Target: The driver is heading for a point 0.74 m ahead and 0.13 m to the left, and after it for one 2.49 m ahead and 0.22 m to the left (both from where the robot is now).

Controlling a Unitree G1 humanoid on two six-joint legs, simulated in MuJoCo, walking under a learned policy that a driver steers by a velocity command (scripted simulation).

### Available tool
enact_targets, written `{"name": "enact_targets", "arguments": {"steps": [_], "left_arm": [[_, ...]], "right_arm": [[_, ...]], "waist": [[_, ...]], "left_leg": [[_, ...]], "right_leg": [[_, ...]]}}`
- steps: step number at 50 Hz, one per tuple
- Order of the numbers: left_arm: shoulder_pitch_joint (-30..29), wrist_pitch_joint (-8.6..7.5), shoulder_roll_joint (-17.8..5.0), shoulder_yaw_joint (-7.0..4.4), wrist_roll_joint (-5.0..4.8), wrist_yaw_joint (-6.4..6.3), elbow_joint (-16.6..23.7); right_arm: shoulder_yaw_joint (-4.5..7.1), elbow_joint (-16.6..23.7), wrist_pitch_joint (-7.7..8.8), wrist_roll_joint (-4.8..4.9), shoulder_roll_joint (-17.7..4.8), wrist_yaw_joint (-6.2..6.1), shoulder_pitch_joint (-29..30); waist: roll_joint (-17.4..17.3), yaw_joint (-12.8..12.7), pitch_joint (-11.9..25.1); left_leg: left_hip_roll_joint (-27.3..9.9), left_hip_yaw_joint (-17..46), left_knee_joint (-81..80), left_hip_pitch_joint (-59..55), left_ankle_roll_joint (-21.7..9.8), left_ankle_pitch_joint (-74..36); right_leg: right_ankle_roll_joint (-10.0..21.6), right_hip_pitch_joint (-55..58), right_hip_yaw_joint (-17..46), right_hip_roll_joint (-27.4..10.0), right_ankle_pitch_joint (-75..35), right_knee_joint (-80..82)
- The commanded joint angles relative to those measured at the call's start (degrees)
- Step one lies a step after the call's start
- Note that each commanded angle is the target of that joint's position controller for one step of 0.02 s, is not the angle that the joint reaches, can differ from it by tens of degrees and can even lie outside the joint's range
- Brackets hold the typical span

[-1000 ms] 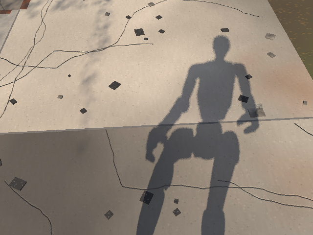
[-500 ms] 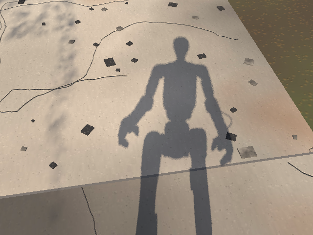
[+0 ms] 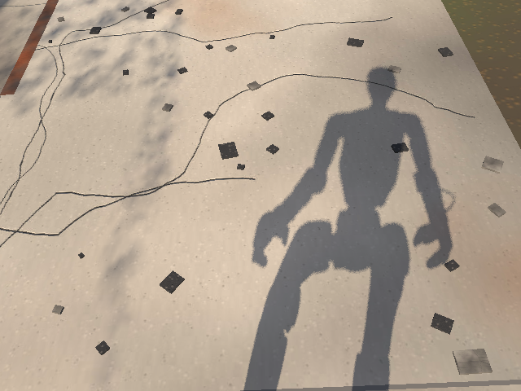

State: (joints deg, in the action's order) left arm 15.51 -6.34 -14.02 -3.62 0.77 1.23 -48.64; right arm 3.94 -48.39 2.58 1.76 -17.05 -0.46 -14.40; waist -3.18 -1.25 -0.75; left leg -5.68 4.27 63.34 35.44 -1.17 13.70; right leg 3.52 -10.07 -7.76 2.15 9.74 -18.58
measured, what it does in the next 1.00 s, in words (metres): walks ahead: left foot, then right foot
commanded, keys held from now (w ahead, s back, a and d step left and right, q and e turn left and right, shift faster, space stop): w+q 0.40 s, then w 0.10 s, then w+e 0.50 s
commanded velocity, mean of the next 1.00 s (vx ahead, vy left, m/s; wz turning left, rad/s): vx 0.50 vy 0.00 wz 0.14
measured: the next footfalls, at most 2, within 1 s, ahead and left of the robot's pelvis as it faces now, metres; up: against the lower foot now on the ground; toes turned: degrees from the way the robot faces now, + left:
left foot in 0.34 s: +0.32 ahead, +0.16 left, +0.00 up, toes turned +14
right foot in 0.88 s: +0.68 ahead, +0.04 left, +0.00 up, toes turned +9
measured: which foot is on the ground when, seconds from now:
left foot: up 0.00-0.32, down 0.34-0.90, up 0.92-1.00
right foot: down 0.00-0.34, up 0.36-0.86, down 0.88-1.00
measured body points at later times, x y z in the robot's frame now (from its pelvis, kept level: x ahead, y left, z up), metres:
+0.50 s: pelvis +0.27 +0.08 -0.01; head +0.30 +0.10 +0.44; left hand +0.32 +0.39 -0.12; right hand +0.45 -0.15 -0.11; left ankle +0.28 +0.15 -0.74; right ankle +0.27 -0.09 -0.65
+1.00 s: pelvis +0.57 +0.09 -0.02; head +0.61 +0.09 +0.43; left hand +0.67 +0.38 -0.12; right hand +0.70 -0.17 -0.13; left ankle +0.43 +0.21 -0.65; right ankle +0.64 +0.03 -0.74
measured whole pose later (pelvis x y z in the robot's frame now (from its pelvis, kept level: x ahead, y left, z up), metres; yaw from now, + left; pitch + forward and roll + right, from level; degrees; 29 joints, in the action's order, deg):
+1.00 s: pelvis +0.57 +0.09 -0.02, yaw +6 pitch +2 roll +0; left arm 11.5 -4.2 -16.8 -3.8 -0.8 2.2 -42.6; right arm 2.6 -44.2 5.8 0.3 -16.1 0.2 -14.8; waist -0.5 -0.5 -2.1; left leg -0.1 2.3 68.8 21.4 -0.9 23.1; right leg 5.1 -23.0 0.0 5.0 9.1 -30.0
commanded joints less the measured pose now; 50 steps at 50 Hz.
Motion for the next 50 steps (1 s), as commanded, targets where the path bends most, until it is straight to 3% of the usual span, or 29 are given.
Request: {"name": "enact_targets", "arguments": {"steps": [1,6,9,11,14,15,16,17,18,19,20,21,22,23,26,28,32,35,38,41,42,43,44,45,46,47,48,49,50], "left_arm": [[-2.6,-1.18,-7.2,-1.79,0.29,-0.82,2.5],[-0.7,-0.29,-9.0,-2.15,-0.16,-1.89,1.1],[2.5,0.89,-10.2,-2.6,-0.79,-2.14,-0.3],[3.4,1.91,-10.8,-2.89,-1.31,-2.21,-0.8],[1.3,3.09,-13.1,-3.49,-1.88,-2.73,-0.1],[0.5,3.55,-13.8,-3.63,-1.99,-2.91,0.1],[-0.6,3.7,-13.6,-3.4,-2.29,-3.04,0.4],[0.5,3.02,-10.6,-2.27,-0.82,-2.97,1.7],[4.5,0.92,-3.3,0.05,-0.14,-2.07,5.0],[-1.6,-1.64,-8.6,-0.83,-2.22,-0.97,5.9],[-5.8,-2.56,-9.6,-1.04,-3.88,-0.56,7.3],[-5.3,-2.7,-8.7,-0.83,-3.09,-0.87,6.6],[-5.0,-2.14,-9.4,-1.32,-1.56,-1.28,5.6],[-3.5,-1.24,-9.5,-1.58,-1.19,-1.14,5.1],[-2.3,0.72,-7.2,-1.23,-0.56,-1.19,4.7],[-5.4,1.28,-6.3,-0.76,-0.68,-1.28,5.5],[-11.3,0.97,-5.2,-0.03,-1.47,-0.51,6.6],[-15.1,0.81,-5.2,0.25,-2.1,0.31,7.9],[-17.4,0.64,-5.5,0.32,-2.29,1.53,9.7],[-14.9,0.59,-6.5,-0.14,-1.93,2.57,10.3],[-11.5,0.84,-7.9,-0.86,-1.74,2.5,9.8],[-4.6,1.05,-10.0,-2.08,-1.59,2.27,8.3],[4.0,1.32,-13.2,-3.52,-1.53,1.64,6.7],[9.7,1.38,-19.2,-5.06,-1.32,1.05,6.5],[10.8,1.28,-16.0,-3.93,-2.07,1.18,6.3],[9.0,1.52,-12.8,-3.06,-1.93,0.87,6.5],[5.5,1.7,-11.5,-2.65,-1.85,0.6,7.5],[1.9,1.94,-10.3,-2.21,-1.71,0.51,8.4],[-0.5,2.0,-9.1,-1.65,-1.23,0.34,9.4]], "right_arm": [[0.86,3.0,-0.37,-0.34,-2.1,-0.05,-1.8],[0.11,6.0,0.28,-0.72,-0.3,1.63,6.8],[-0.34,9.0,0.3,-0.64,0.2,2.71,12.2],[-0.31,10.9,0.24,-0.54,-0.1,3.47,14.1],[1.01,12.0,-0.14,-0.41,-2.5,4.04,10.4],[2.13,11.0,-0.28,-0.23,-4.5,3.95,4.7],[3.99,8.8,-0.34,-0.18,-7.7,3.27,-4.4],[5.87,7.2,-0.98,-0.3,-13.3,1.85,-11.8],[6.08,9.1,-0.29,-0.3,-17.7,1.8,-7.8],[4.51,9.6,0.23,-0.9,-12.4,2.2,-10.0],[3.66,9.3,0.86,-1.19,-9.2,2.24,-8.2],[2.94,9.5,1.22,-0.96,-7.0,2.34,-4.2],[2.1,10.3,1.36,-1.1,-4.3,2.13,-0.4],[1.63,11.1,1.39,-1.76,-3.5,1.89,1.5],[1.91,10.2,2.08,-1.73,-5.3,1.36,0.5],[2.03,9.2,2.34,-1.76,-6.2,0.82,-0.8],[1.68,7.6,2.53,-1.89,-6.3,0.47,-2.6],[1.81,5.7,2.72,-1.94,-7.0,0.57,-4.3],[2.05,4.1,2.04,-1.8,-7.1,0.36,-5.5],[2.45,4.2,1.02,-1.55,-8.4,-0.45,-3.7],[2.63,4.5,0.63,-1.57,-9.2,-0.82,-3.0],[2.55,4.9,0.08,-1.48,-9.4,-1.19,-1.7],[2.06,5.7,0.1,-1.71,-8.7,-1.69,-1.7],[0.14,8.1,1.47,-2.78,-3.2,-1.02,-7.5],[-0.7,7.8,3.41,-2.7,-2.7,0.0,-6.5],[0.11,9.2,4.86,-0.4,-6.1,1.03,-1.7],[-0.13,10.4,5.63,0.05,-6.4,1.26,2.1],[0.07,10.7,5.83,-1.22,-6.3,0.99,3.7],[0.62,10.8,5.36,-2.16,-6.8,0.64,3.6]], "waist": [[6.3,1.9,-0.7],[5.2,-1.2,-3.0],[4.7,-3.3,-4.9],[5.1,-3.4,-5.2],[8.3,0.5,-0.8],[8.9,3.9,2.5],[7.5,9.0,7.2],[-0.6,11.1,12.3],[-12.9,3.8,18.1],[-4.9,8.5,21.6],[-2.7,8.1,13.8],[3.3,4.7,8.3],[3.3,2.8,6.1],[2.1,1.2,4.8],[1.8,-0.1,3.6],[0.9,1.1,1.9],[-0.1,4.1,0.0],[-0.2,6.0,-2.0],[0.2,6.5,-3.5],[-1.4,4.1,-0.9],[-2.6,2.2,2.0],[-2.1,-1.8,6.0],[0.5,-5.8,11.0],[13.5,-3.8,19.0],[15.8,-4.5,24.4],[12.0,-5.8,17.7],[7.1,-4.7,11.2],[2.9,-2.4,6.3],[3.0,-0.3,4.0]], "left_leg": [[-2.4,3.5,-3.3,5.1,0.8,-7.9],[-1.4,-1.7,-18.6,4.4,0.4,-18.7],[-0.9,-4.1,-23.7,7.2,-0.8,-16.4],[0.0,-6.0,-25.6,7.8,-1.9,-12.1],[5.0,-10.8,-26.2,-1.8,-5.0,-3.7],[7.4,-11.9,-26.8,-9.3,-6.5,-1.9],[9.7,-11.4,-31.4,-23.2,-8.8,-6.0],[0.8,3.2,-32.7,-40.4,-12.4,-7.4],[-13.0,38.2,-41.3,-57.5,-24.8,-0.4],[-13.9,41.8,-46.9,-58.7,-23.7,2.8],[-11.9,32.5,-46.5,-52.9,-20.8,-0.4],[-9.3,24.3,-46.4,-43.2,-18.2,-6.8],[-7.2,18.5,-46.9,-36.1,-16.4,-12.8],[-6.0,15.7,-48.3,-31.0,-15.9,-16.4],[-4.9,10.1,-51.4,-25.4,-16.1,-24.1],[-4.1,6.2,-52.7,-25.4,-14.9,-25.7],[-2.3,-0.1,-54.2,-27.1,-11.0,-20.2],[-4.6,-1.2,-54.9,-31.3,-10.4,-17.0],[-7.5,-2.5,-52.4,-39.1,-9.7,-21.3],[-8.4,-4.9,-45.6,-43.2,-7.6,-40.1],[-7.9,-5.9,-40.5,-43.6,-6.8,-50.7],[-6.1,-8.0,-30.8,-41.7,-5.3,-57.3],[-4.2,-9.6,-17.0,-32.0,-3.1,-49.4],[5.2,-9.5,6.7,-7.6,1.2,-16.0],[10.9,0.2,15.6,4.6,1.7,18.6],[6.8,3.5,17.7,10.6,0.4,15.6],[4.2,2.3,13.9,10.9,-0.3,10.8],[2.2,1.4,8.0,8.5,-0.1,8.0],[0.7,1.2,4.1,4.4,0.4,6.2]], "right_leg": [[7.9,1.7,8.3,-16.6,-12.7,11.7],[5.9,4.9,0.4,-15.7,-14.5,12.1],[5.7,11.5,-1.3,-17.8,-16.8,10.2],[5.1,15.6,-2.3,-19.1,-21.5,7.5],[3.1,17.7,-4.7,-19.2,-47.0,-2.9],[2.3,16.6,-5.4,-18.5,-53.4,-11.2],[0.4,11.2,-6.6,-16.2,-50.2,-23.5],[-2.3,-4.2,-6.6,-13.1,-26.5,-41.9],[-5.7,-28.9,2.2,0.6,22.6,-62.5],[-4.1,-35.2,13.8,-1.5,22.1,-65.2],[-2.5,-37.8,13.3,-4.1,17.7,-62.6],[-2.1,-35.1,12.8,-7.2,13.1,-56.3],[-2.5,-30.9,12.2,-9.2,10.8,-51.1],[-2.9,-27.1,12.2,-10.3,9.1,-49.2],[-5.1,-24.8,10.5,-10.5,4.7,-43.0],[-6.0,-27.4,9.9,-10.8,-1.8,-36.9],[-4.8,-26.5,8.6,-9.4,-16.7,-22.7],[-3.4,-27.4,8.3,-8.0,-19.3,-17.3],[-1.5,-31.7,8.7,-6.6,-14.0,-14.4],[1.2,-27.5,6.0,-3.6,-5.8,-13.5],[2.2,-22.2,4.0,-1.5,-3.2,-14.1],[3.7,-12.7,2.4,1.0,-3.8,-12.4],[6.4,2.7,8.1,-1.6,-7.5,-11.8],[16.9,25.9,35.8,-16.4,-3.1,-10.9],[20.7,34.4,55.1,-21.2,2.5,-1.5],[17.3,30.8,47.9,-19.5,7.0,-0.1],[15.2,22.2,40.8,-17.4,5.5,0.7],[13.9,12.8,35.9,-15.5,0.7,1.9],[13.4,6.1,32.5,-13.7,-4.6,3.4]]}}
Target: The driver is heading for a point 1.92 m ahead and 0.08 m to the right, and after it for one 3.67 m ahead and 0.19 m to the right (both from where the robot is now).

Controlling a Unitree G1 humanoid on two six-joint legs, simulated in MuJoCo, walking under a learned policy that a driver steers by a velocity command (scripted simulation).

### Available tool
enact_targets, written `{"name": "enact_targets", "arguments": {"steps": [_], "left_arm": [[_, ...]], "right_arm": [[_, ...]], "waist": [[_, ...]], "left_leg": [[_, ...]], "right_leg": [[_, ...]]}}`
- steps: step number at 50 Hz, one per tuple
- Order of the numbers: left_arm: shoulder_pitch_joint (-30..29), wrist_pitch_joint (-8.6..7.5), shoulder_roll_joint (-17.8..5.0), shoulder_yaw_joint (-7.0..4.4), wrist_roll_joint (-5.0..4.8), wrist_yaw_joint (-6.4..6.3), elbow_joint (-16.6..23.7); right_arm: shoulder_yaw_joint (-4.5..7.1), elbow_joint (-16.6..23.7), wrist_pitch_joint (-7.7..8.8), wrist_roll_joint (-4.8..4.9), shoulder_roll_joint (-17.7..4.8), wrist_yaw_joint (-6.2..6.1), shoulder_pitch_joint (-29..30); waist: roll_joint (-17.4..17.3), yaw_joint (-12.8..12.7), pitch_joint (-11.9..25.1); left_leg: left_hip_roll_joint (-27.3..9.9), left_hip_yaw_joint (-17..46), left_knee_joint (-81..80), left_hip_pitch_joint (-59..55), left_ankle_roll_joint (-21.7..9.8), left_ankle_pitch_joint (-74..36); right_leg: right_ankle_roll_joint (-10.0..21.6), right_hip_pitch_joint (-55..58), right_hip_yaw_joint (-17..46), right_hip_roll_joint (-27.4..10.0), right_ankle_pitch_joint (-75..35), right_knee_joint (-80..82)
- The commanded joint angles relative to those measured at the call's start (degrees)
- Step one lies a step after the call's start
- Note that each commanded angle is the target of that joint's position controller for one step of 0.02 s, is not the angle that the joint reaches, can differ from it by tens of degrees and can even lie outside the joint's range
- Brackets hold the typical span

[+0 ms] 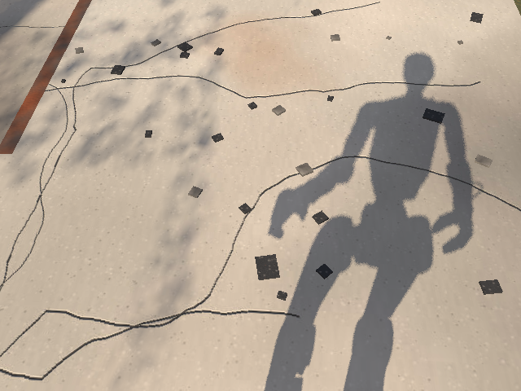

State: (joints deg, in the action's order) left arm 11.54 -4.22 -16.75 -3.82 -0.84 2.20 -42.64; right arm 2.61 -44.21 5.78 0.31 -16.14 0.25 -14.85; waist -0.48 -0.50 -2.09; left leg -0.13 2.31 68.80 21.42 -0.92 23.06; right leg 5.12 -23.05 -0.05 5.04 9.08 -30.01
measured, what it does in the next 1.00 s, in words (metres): walks ahead: left foot, then right foot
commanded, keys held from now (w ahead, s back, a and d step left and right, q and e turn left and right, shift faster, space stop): w+e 0.16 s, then w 0.84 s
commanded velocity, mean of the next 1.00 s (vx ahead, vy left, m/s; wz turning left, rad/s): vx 0.50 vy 0.00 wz -0.20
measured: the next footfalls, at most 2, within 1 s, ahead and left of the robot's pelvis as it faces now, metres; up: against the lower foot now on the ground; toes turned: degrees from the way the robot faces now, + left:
left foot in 0.36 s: +0.39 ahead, +0.13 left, +0.00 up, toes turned -11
right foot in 0.86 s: +0.61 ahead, -0.17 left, +0.00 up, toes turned -12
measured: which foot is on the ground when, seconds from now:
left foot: up 0.00-0.34, down 0.36-0.88, up 0.90-1.00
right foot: down 0.00-0.38, up 0.40-0.84, down 0.86-1.00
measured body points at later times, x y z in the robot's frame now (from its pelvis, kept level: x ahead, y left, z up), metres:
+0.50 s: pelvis +0.29 +0.04 +0.01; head +0.31 +0.05 +0.46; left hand +0.43 +0.29 -0.11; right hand +0.37 -0.25 -0.09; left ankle +0.35 +0.13 -0.73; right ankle +0.19 -0.07 -0.64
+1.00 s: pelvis +0.54 -0.06 +0.01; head +0.56 -0.08 +0.46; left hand +0.74 +0.17 -0.09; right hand +0.55 -0.35 -0.12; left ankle +0.50 +0.10 -0.64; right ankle +0.57 -0.16 -0.73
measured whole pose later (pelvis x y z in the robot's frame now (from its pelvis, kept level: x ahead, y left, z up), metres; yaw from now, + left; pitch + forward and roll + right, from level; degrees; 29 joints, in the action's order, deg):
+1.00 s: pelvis +0.54 -0.06 +0.01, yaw -11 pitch +2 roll +0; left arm 11.4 -4.3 -15.3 -2.6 0.1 1.7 -40.9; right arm 2.5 -46.8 4.4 1.0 -17.4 0.4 -17.8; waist -1.7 0.7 -0.7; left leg -2.9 1.2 65.2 25.3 -0.9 21.3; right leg 3.2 -19.4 -1.9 1.9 9.6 -26.9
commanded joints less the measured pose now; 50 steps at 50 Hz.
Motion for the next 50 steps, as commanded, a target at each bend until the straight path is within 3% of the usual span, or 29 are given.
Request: {"name": "enact_targets", "arguments": {"steps": [1,4,8,10,13,15,17,18,19,20,21,22,23,25,27,32,36,39,41,42,43,44,45,46,47,48,49,50], "left_arm": [[2.1,0.02,-6.2,-1.33,0.68,-0.78,4.2],[2.0,-0.15,-8.0,-1.92,0.39,-1.62,4.6],[4.9,0.49,-9.1,-2.41,-0.49,-2.66,3.7],[7.2,0.83,-8.6,-2.21,-0.55,-2.84,2.8],[10.0,1.17,-7.8,-1.89,-0.51,-2.81,1.5],[9.8,1.39,-8.2,-2.02,-0.15,-2.77,1.4],[8.5,1.56,-7.1,-1.63,0.07,-2.62,1.8],[7.8,1.33,-4.8,-0.64,0.58,-2.47,2.7],[15.1,0.54,-1.7,0.38,-0.35,-2.58,3.2],[15.1,-0.03,-3.4,0.49,-0.58,-2.51,3.1],[9.7,-0.15,-7.6,-0.6,-1.13,-2.33,3.6],[4.9,-0.13,-7.4,-0.47,-0.77,-2.25,4.8],[2.3,-0.22,-6.7,-0.44,0.1,-2.12,5.6],[3.4,0.05,-5.2,-0.55,0.35,-1.9,5.3],[4.0,0.37,-3.5,-0.17,0.4,-1.84,5.0],[-4.7,-0.23,-1.1,0.99,0.69,-1.51,6.8],[-11.1,-0.77,-1.4,1.0,-0.07,-0.62,8.5],[-13.2,-1.2,-2.4,0.66,-0.24,0.18,9.8],[-9.4,-1.44,-4.0,-0.12,0.01,0.27,9.1],[-3.0,-1.41,-5.9,-1.21,0.35,-0.06,7.1],[6.5,-1.29,-9.0,-2.46,0.79,-0.63,5.0],[13.4,-0.86,-15.1,-3.81,1.65,-1.07,4.2],[16.0,-0.39,-12.5,-3.21,0.49,-0.89,3.0],[12.6,-0.3,-9.5,-2.07,0.16,-0.94,3.2],[8.5,-0.19,-7.8,-1.41,0.26,-1.04,3.8],[5.0,-0.22,-6.3,-0.81,0.74,-0.8,3.9],[2.7,-0.56,-4.9,-0.4,1.21,-0.63,4.1],[1.3,-0.8,-4.6,-0.35,1.33,-0.51,4.1]], "right_arm": [[2.07,6.8,1.48,-0.99,-7.4,-0.16,2.9],[1.62,7.2,-0.05,-1.34,-5.4,-0.77,2.2],[0.63,9.2,0.12,-1.17,-3.1,-0.73,10.6],[0.52,9.6,0.58,-0.49,-3.1,-0.12,13.4],[0.98,10.4,1.4,-0.14,-4.6,0.82,15.5],[1.52,10.5,1.86,-0.11,-5.7,1.11,14.4],[2.63,8.7,2.26,-0.56,-7.4,0.75,7.1],[3.44,7.9,2.51,-1.36,-10.0,0.4,-0.8],[5.06,5.9,1.91,-1.88,-15.4,0.39,-8.5],[4.59,4.3,1.38,-0.25,-12.4,1.02,-11.6],[3.42,4.5,1.13,0.44,-8.8,0.92,-8.9],[2.8,5.2,0.61,-0.07,-7.5,0.77,-5.5],[2.25,5.2,0.33,-0.48,-6.3,0.88,-3.0],[1.58,5.2,0.51,-0.88,-4.8,0.97,-0.6],[1.78,4.4,0.78,-0.37,-5.6,0.93,-0.9],[2.44,2.1,0.04,0.34,-8.4,0.19,-3.4],[2.54,-0.4,-0.79,0.96,-9.4,0.12,-7.6],[2.81,-1.7,-1.71,1.2,-10.1,-0.14,-8.6],[3.08,-1.9,-2.32,1.22,-11.0,-0.46,-7.4],[2.84,-1.9,-2.55,1.23,-10.6,-0.6,-6.9],[1.93,-1.1,-2.47,0.49,-8.6,-0.76,-6.5],[0.08,0.6,-1.38,-0.54,-3.1,-0.51,-11.9],[-0.14,0.0,-0.24,0.14,-3.4,-0.17,-12.1],[1.31,1.0,0.4,1.65,-8.5,0.21,-7.1],[1.27,2.3,0.56,1.9,-8.6,0.3,-2.4],[1.28,2.5,0.31,1.02,-8.0,0.19,-0.6],[1.57,2.3,-0.26,0.35,-7.5,0.03,-1.2],[1.43,1.8,-0.89,0.28,-6.4,0.05,-2.7]], "waist": [[2.0,0.5,4.6],[3.4,1.6,3.7],[4.6,-1.8,2.9],[5.5,-3.5,3.3],[5.9,-4.5,2.9],[7.0,-3.4,2.6],[7.3,0.8,5.4],[4.1,4.5,12.2],[-10.3,4.0,20.8],[-16.5,5.0,20.4],[-9.4,5.8,11.9],[-4.5,5.2,7.0],[-2.7,4.0,2.9],[-5.2,1.4,1.8],[-5.9,0.7,2.4],[-3.8,3.1,1.5],[-3.9,5.5,0.1],[-4.4,5.0,-0.7],[-5.0,2.0,1.3],[-4.2,-1.4,5.3],[-2.3,-5.5,12.4],[10.1,-5.2,21.7],[16.4,-5.9,26.2],[10.6,-6.1,16.9],[7.3,-4.9,10.6],[4.4,-3.0,6.0],[5.3,-0.8,4.2],[6.2,0.7,3.5]], "left_leg": [[-5.2,3.0,-3.5,15.6,0.9,-3.8],[-5.1,1.0,-11.5,13.3,3.6,-7.6],[-2.3,0.2,-29.2,9.2,5.1,-23.5],[-1.1,-0.1,-34.5,7.1,5.1,-28.6],[-1.1,0.9,-39.0,7.5,3.4,-26.9],[-0.9,0.6,-40.7,6.2,1.4,-22.0],[-0.3,-0.9,-43.8,-4.1,-1.6,-20.8],[-6.9,5.3,-41.8,-16.8,-5.3,-22.2],[-18.3,26.7,-43.0,-37.9,-14.7,-14.4],[-22.6,42.0,-50.7,-40.4,-16.9,-1.7],[-21.1,37.1,-51.7,-34.5,-14.5,5.0],[-18.7,29.6,-52.5,-27.4,-12.7,2.3],[-16.3,24.5,-54.3,-20.9,-12.4,-3.0],[-12.9,18.3,-56.8,-14.4,-11.5,-11.7],[-12.0,14.0,-58.3,-12.7,-12.3,-18.3],[-10.4,5.9,-59.8,-12.9,-11.3,-25.8],[-11.3,4.7,-58.7,-15.3,-10.3,-24.5],[-13.7,5.8,-56.0,-20.3,-9.2,-26.9],[-13.7,5.0,-51.0,-22.0,-7.8,-36.6],[-11.4,2.7,-43.5,-20.8,-6.5,-44.5],[-8.7,0.3,-31.0,-13.7,-4.5,-40.7],[-1.0,-3.4,-8.4,8.3,-0.4,-17.7],[2.5,2.5,1.9,19.0,0.3,10.1],[-1.2,4.0,6.0,24.7,-0.3,7.7],[-3.9,2.1,4.4,25.0,-0.8,2.5],[-5.6,1.3,0.9,22.9,-0.5,-1.4],[-7.3,1.8,-2.3,19.2,-0.2,-4.3],[-7.8,1.8,-3.8,16.1,0.2,-5.9]], "right_leg": [[12.0,14.9,23.4,-15.4,-6.7,16.1],[12.2,8.1,17.9,-13.2,-13.7,17.6],[8.5,5.2,13.6,-9.2,-9.6,16.3],[7.7,7.1,14.3,-10.0,-6.6,15.5],[7.0,13.3,18.1,-12.9,-4.6,11.7],[6.1,16.5,20.6,-14.6,-6.6,9.0],[4.1,16.6,19.4,-12.1,-15.6,1.8],[2.1,12.0,16.0,-9.1,-13.9,-10.7],[-2.5,-7.0,8.4,-0.9,0.8,-31.2],[-3.5,-18.1,9.3,-0.3,23.8,-40.3],[-3.2,-22.9,10.7,-3.4,20.6,-44.5],[-3.0,-22.8,8.0,-5.9,16.1,-43.9],[-3.0,-22.1,6.6,-7.7,12.7,-40.1],[-3.5,-16.8,5.7,-10.2,8.9,-34.7],[-4.4,-15.5,4.1,-10.6,7.0,-31.0],[-5.8,-13.9,2.0,-10.4,-6.8,-12.9],[-5.5,-10.7,0.8,-8.4,-12.2,-4.0],[-3.5,-10.6,0.9,-7.7,-7.7,-0.3],[-1.7,-4.0,-0.5,-6.1,-4.9,2.1],[-0.1,5.5,-2.0,-4.7,-5.5,3.7],[2.6,20.7,2.2,-9.1,-7.6,1.4],[10.8,43.9,24.4,-24.0,-5.6,0.8],[14.7,47.6,41.9,-28.2,5.0,10.0],[11.9,40.9,36.2,-26.1,11.5,11.9],[10.1,32.5,28.9,-23.7,10.3,13.1],[9.3,24.2,23.8,-21.4,6.0,15.3],[8.7,18.4,20.3,-19.6,1.9,17.1],[8.7,14.7,17.9,-18.4,-0.4,18.9]]}}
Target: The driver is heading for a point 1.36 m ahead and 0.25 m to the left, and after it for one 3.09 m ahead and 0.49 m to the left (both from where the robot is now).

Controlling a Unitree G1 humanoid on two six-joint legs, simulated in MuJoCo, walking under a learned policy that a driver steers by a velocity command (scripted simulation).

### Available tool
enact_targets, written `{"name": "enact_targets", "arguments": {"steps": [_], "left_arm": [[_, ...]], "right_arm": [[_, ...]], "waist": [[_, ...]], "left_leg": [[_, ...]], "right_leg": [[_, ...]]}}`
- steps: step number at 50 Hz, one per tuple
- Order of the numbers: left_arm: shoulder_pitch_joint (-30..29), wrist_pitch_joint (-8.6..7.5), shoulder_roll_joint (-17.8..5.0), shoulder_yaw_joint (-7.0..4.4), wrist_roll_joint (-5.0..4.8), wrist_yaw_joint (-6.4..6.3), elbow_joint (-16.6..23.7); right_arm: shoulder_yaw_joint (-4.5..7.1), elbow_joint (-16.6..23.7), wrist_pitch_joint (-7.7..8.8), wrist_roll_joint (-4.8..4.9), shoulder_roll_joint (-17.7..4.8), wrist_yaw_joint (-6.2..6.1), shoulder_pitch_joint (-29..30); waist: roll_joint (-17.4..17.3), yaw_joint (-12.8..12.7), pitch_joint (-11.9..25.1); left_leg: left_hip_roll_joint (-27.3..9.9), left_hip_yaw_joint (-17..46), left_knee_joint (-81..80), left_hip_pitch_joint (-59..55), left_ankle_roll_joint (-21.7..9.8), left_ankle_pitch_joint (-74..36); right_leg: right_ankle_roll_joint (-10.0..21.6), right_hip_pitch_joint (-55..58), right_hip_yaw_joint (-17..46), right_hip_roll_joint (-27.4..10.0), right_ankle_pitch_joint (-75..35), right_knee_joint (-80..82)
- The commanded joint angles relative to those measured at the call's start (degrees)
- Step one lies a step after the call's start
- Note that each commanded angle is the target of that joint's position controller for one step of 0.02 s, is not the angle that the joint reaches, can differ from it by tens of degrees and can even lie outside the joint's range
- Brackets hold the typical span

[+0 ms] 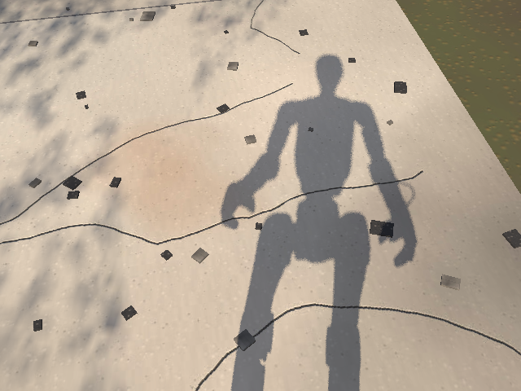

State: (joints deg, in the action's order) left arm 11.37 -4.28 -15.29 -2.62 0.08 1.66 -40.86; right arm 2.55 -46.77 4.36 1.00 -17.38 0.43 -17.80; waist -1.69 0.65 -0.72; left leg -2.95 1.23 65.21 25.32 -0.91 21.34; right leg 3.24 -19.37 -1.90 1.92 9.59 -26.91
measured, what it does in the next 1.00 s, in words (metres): walks ahead, turning left: left foot, then right foot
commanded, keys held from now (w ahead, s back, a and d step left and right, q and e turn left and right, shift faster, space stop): w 0.02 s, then w+q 0.50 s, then w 0.48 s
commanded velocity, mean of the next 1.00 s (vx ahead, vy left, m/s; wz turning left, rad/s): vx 0.50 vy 0.00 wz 0.28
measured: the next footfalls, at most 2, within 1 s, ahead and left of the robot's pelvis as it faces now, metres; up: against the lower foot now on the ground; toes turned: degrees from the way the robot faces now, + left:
left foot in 0.40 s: +0.37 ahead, +0.17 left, +0.00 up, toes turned +11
right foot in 0.90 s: +0.70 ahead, +0.04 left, +0.00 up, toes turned +18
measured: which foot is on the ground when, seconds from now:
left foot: up 0.00-0.38, down 0.40-0.90, up 0.92-1.00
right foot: down 0.00-0.42, up 0.44-0.88, down 0.90-1.00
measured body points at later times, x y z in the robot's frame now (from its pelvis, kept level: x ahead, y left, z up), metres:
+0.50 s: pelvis +0.27 +0.08 -0.01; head +0.31 +0.09 +0.44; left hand +0.29 +0.36 -0.14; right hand +0.49 -0.16 -0.10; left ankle +0.33 +0.16 -0.74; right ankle +0.16 -0.10 -0.64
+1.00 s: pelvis +0.57 +0.09 -0.01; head +0.59 +0.09 +0.44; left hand +0.64 +0.39 -0.09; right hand +0.70 -0.16 -0.14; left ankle +0.39 +0.17 -0.66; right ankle +0.67 +0.03 -0.74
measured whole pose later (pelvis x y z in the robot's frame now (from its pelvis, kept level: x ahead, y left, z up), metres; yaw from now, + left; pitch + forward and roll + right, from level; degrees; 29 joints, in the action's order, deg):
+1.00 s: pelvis +0.57 +0.09 -0.01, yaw +19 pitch +2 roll +0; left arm 8.6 -6.1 -15.9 -2.6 -0.2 1.9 -42.0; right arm 2.8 -45.3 2.9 1.1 -16.8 -0.1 -20.3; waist -1.3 1.4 -0.5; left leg 2.5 5.2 62.0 16.7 -2.4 26.4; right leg 2.9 -23.5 -1.7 1.7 9.4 -30.7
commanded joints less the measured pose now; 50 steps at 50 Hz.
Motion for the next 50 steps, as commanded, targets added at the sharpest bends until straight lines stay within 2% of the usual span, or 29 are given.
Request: {"name": "enact_targets", "arguments": {"steps": [1,3,9,14,16,17,18,19,20,21,22,23,24,25,26,27,29,31,34,37,40,43,44,45,46,47,48,49,50], "left_arm": [[1.2,-1.14,-6.2,-1.68,0.21,0.08,1.9],[1.5,-1.87,-7.3,-2.14,0.3,-0.2,0.7],[4.8,-1.92,-9.3,-2.65,0.36,-1.27,-2.5],[8.3,-0.55,-10.3,-3.15,-0.49,-1.65,-5.5],[8.1,0.35,-11.0,-3.48,-0.84,-1.99,-6.0],[7.3,0.79,-11.8,-3.71,-0.93,-2.29,-5.8],[6.7,1.29,-12.6,-3.95,-0.97,-2.68,-5.5],[5.8,1.89,-12.6,-3.88,-0.94,-3.12,-5.2],[6.4,1.82,-11.4,-3.24,-0.35,-3.64,-4.3],[11.9,0.27,-4.2,-0.66,1.49,-2.76,-1.2],[9.1,-2.09,-5.8,-0.47,0.7,-1.76,-1.4],[3.3,-3.4,-9.4,-1.53,-1.76,-0.97,0.2],[0.6,-4.1,-8.8,-1.18,-1.89,-0.96,1.2],[-0.4,-4.16,-8.6,-1.35,-0.59,-1.36,1.0],[0.1,-3.59,-9.1,-1.87,0.19,-1.64,1.0],[1.5,-2.78,-8.7,-1.95,0.32,-1.56,0.7],[3.2,-1.5,-7.0,-1.66,0.56,-1.62,0.1],[0.2,-1.02,-5.6,-1.17,0.71,-1.81,1.0],[-6.0,-1.32,-4.2,-0.51,0.41,-1.41,2.1],[-10.9,-1.8,-4.5,-0.43,-0.43,-0.66,3.3],[-13.3,-2.33,-5.7,-0.79,-0.5,0.12,4.6],[-10.0,-2.73,-7.0,-1.36,-0.42,0.47,4.2],[-5.1,-2.85,-8.1,-2.1,-0.27,0.28,2.9],[2.9,-2.96,-10.6,-3.15,0.2,-0.05,1.0],[11.6,-2.89,-15.2,-4.18,0.77,-0.25,0.0],[15.2,-2.27,-15.7,-4.55,0.01,0.31,-2.2],[13.9,-2.11,-10.8,-3.2,-1.19,0.28,-1.7],[9.5,-1.77,-8.9,-2.5,-0.9,-0.03,-1.0],[6.2,-1.48,-8.2,-2.02,-0.14,-0.07,-0.5]], "right_arm": [[1.32,3.8,-0.02,-0.45,-4.0,-0.21,-0.7],[1.13,4.0,-0.8,-0.41,-3.1,-0.41,0.4],[0.52,6.5,-0.47,0.04,-1.5,0.69,10.6],[0.33,10.3,-0.49,0.21,-1.4,2.21,17.3],[0.57,11.6,-0.56,0.04,-1.9,2.87,17.8],[1.0,11.9,-0.62,-0.08,-2.7,3.08,16.5],[1.75,11.6,-0.78,-0.2,-4.0,3.1,13.3],[3.15,9.9,-0.88,-0.16,-6.2,2.9,5.8],[5.1,7.7,-1.16,0.06,-10.3,2.09,-3.9],[6.66,7.5,-1.23,0.27,-17.5,1.37,-7.2],[5.44,8.4,-0.93,0.45,-13.8,1.43,-8.9],[4.41,8.2,-0.71,-0.18,-10.6,1.34,-7.3],[4.05,8.6,-0.6,-0.15,-9.2,1.15,-4.0],[3.57,9.4,-0.75,-0.18,-7.8,1.02,-0.1],[2.99,10.5,-0.83,-0.69,-6.3,0.86,2.6],[2.74,11.1,-0.87,-1.07,-5.6,0.72,4.1],[2.75,10.8,-0.44,-0.93,-5.8,0.36,4.3],[2.96,9.7,-0.15,-0.81,-6.8,-0.22,2.8],[2.93,8.2,-0.23,-0.5,-7.2,-0.67,0.7],[3.02,6.4,-0.28,-0.21,-8.0,-0.64,-2.2],[3.15,4.9,-0.74,-0.01,-8.1,-0.71,-4.0],[3.48,4.2,-1.49,-0.1,-8.7,-1.01,-3.6],[3.33,4.4,-1.73,-0.1,-8.4,-1.06,-2.6],[2.56,4.9,-1.81,-0.57,-6.7,-1.04,-2.4],[1.18,6.0,-1.38,-1.85,-3.1,-1.07,-6.3],[0.36,5.8,-0.38,-0.39,-0.3,-0.78,-11.5],[1.49,5.8,0.08,0.57,-6.2,-0.59,-6.2],[1.95,7.4,0.32,0.86,-7.7,-0.46,0.1],[1.82,8.1,0.38,0.23,-7.0,-0.51,3.0]], "waist": [[7.6,0.3,2.1],[6.5,0.8,1.1],[4.4,-3.0,-1.7],[3.7,-5.4,-3.8],[4.5,-4.8,-3.5],[5.5,-3.6,-2.1],[6.6,-1.6,0.7],[5.9,2.7,4.9],[2.9,6.8,10.5],[-11.7,3.3,17.1],[-9.5,5.4,24.5],[-6.2,6.6,17.4],[-2.2,5.0,11.4],[1.0,2.7,7.1],[0.3,0.5,5.0],[-1.1,-1.0,4.6],[-1.7,-2.0,4.2],[-1.8,-1.2,2.5],[-2.3,1.5,1.1],[-2.7,3.9,-0.4],[-2.6,4.3,-1.7],[-4.1,1.9,-0.9],[-3.7,-1.0,1.8],[-2.1,-4.5,8.4],[7.2,-5.6,18.0],[21.5,-4.2,22.1],[13.0,-6.4,15.7],[8.2,-6.2,8.2],[4.7,-4.8,4.0]], "left_leg": [[-5.0,2.4,-1.4,10.6,0.7,-5.3],[-5.3,2.5,-4.6,12.1,1.7,-9.6],[-3.3,1.8,-23.0,12.1,1.2,-27.0],[-2.0,0.4,-30.2,15.3,-1.0,-24.2],[-0.8,-1.6,-31.3,14.6,-2.5,-18.4],[0.8,-3.5,-31.4,11.6,-3.5,-15.2],[3.0,-5.6,-31.3,6.3,-4.6,-12.5],[5.6,-7.0,-33.7,-4.1,-6.2,-13.9],[3.4,-0.9,-34.4,-21.0,-9.0,-16.5],[-11.8,28.5,-36.3,-44.2,-19.6,-12.1],[-16.8,46.9,-45.7,-50.7,-23.5,-6.3],[-14.7,38.2,-46.7,-46.4,-19.8,-6.9],[-12.2,30.7,-46.9,-37.9,-17.7,-10.5],[-10.1,25.3,-47.8,-29.2,-16.3,-15.7],[-8.4,21.8,-49.3,-22.5,-15.6,-20.7],[-7.6,20.1,-50.7,-18.6,-15.6,-23.1],[-6.6,15.9,-52.3,-14.1,-16.1,-28.3],[-5.6,12.3,-53.5,-12.1,-15.4,-30.2],[-3.3,8.5,-53.7,-11.5,-12.5,-25.7],[-5.0,9.9,-53.7,-13.8,-11.9,-19.4],[-8.2,12.7,-50.6,-20.8,-11.4,-20.5],[-9.6,13.9,-46.0,-25.1,-9.7,-29.2],[-7.6,12.1,-40.6,-24.9,-8.6,-37.9],[-4.3,9.4,-29.9,-21.0,-6.9,-39.7],[1.7,6.1,-11.2,-6.9,-4.0,-22.0],[8.7,5.3,3.6,11.2,-1.0,11.5],[5.0,8.6,8.6,17.9,-1.4,10.7],[2.2,6.3,7.9,19.9,-1.7,5.0],[-0.1,4.6,5.4,18.2,-1.5,0.6]], "right_leg": [[10.9,9.0,17.6,-14.7,-3.6,17.1],[11.3,8.0,12.9,-14.9,-8.2,18.9],[7.9,11.0,1.8,-13.7,-11.9,20.6],[6.4,21.5,-1.3,-17.0,-13.8,18.1],[5.2,25.1,-2.5,-17.9,-22.2,14.2],[4.3,26.0,-3.6,-17.8,-32.0,10.6],[3.4,26.3,-4.8,-17.3,-42.6,4.9],[1.9,24.0,-7.0,-15.5,-48.3,-5.5],[-0.4,13.3,-7.8,-13.2,-40.1,-20.1],[-4.5,-13.4,-6.8,-3.4,1.3,-42.8],[-4.5,-23.0,5.4,1.2,23.9,-51.3],[-3.2,-28.1,8.0,-2.5,19.8,-52.4],[-2.4,-27.7,7.1,-4.9,14.8,-48.5],[-2.7,-24.8,6.6,-6.8,11.8,-43.2],[-3.2,-20.4,6.6,-8.1,9.7,-39.7],[-3.8,-17.5,6.4,-8.6,8.6,-38.0],[-5.5,-15.3,4.9,-8.7,6.0,-34.2],[-6.7,-16.0,4.2,-8.6,-0.1,-27.5],[-6.6,-13.4,3.6,-7.1,-12.5,-14.3],[-5.9,-11.9,3.5,-5.6,-17.7,-7.3],[-3.8,-14.8,4.3,-5.2,-13.4,-3.3],[-1.2,-10.8,3.2,-4.0,-6.5,-1.1],[0.2,-3.6,1.4,-2.3,-6.6,0.9],[2.7,9.5,3.4,-4.8,-9.2,-0.8],[8.6,29.3,18.4,-16.6,-10.3,-3.1],[15.2,41.2,42.3,-24.3,5.8,6.3],[12.7,37.5,42.2,-23.1,17.6,9.6],[10.4,29.7,34.6,-21.2,16.5,10.7],[9.8,22.1,28.9,-19.0,10.1,12.0]]}}
Velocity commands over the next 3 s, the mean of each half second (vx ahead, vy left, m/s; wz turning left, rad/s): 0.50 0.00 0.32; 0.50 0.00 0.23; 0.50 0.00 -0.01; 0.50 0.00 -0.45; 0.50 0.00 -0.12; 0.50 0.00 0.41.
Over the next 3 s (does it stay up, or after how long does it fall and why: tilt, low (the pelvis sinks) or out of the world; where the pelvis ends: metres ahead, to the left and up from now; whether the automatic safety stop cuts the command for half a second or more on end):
stays up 1.68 0.28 -0.01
